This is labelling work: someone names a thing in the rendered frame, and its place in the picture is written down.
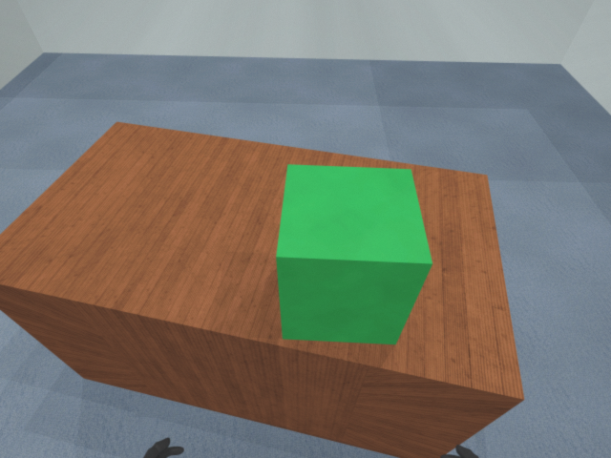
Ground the pedestal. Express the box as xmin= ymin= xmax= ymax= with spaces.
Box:
xmin=0 ymin=122 xmax=524 ymax=458

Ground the carton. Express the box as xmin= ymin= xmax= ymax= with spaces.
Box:
xmin=276 ymin=164 xmax=432 ymax=344

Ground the left robot hand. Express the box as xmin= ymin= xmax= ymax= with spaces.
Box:
xmin=143 ymin=438 xmax=184 ymax=458

